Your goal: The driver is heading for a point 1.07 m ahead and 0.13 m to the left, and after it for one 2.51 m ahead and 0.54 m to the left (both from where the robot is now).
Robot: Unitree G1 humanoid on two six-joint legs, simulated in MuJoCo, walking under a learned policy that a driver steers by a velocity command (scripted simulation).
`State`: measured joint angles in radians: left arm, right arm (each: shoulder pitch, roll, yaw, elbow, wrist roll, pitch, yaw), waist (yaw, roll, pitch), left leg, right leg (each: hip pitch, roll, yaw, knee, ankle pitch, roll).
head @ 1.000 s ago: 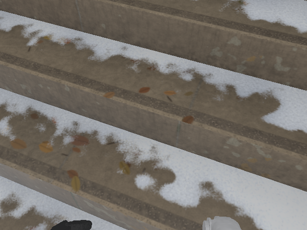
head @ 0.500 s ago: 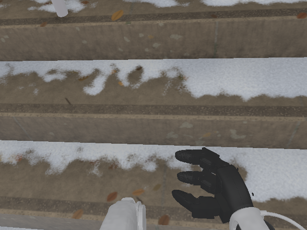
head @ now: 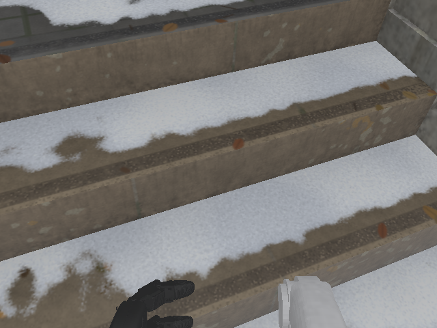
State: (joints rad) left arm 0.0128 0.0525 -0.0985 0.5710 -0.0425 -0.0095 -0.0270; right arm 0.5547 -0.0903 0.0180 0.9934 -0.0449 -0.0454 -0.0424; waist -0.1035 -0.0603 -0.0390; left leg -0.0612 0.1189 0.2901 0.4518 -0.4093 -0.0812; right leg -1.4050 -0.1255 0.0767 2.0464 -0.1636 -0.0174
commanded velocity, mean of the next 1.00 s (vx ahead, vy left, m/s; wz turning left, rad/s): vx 0.50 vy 0.00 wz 0.01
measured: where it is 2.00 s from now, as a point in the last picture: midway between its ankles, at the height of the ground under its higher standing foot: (115, 5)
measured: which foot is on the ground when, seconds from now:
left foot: down 0.00-0.12, up 0.14-0.64, down 0.66-1.00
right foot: up 0.00-0.10, down 0.12-0.68, up 0.70-1.00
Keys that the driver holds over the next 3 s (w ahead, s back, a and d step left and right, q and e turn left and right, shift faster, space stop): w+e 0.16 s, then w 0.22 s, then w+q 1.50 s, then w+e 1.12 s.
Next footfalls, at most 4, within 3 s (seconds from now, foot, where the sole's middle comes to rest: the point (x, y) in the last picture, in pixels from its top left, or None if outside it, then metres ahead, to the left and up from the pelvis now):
0.12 right None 0.28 -0.16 -0.60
0.66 left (206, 249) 0.58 -0.02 -0.43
1.16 right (240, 105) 0.93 -0.13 -0.27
1.70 left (81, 23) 1.08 0.28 -0.10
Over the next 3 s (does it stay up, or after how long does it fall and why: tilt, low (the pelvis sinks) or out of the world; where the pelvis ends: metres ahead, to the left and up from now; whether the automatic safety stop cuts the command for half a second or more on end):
stays up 1.65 0.54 0.67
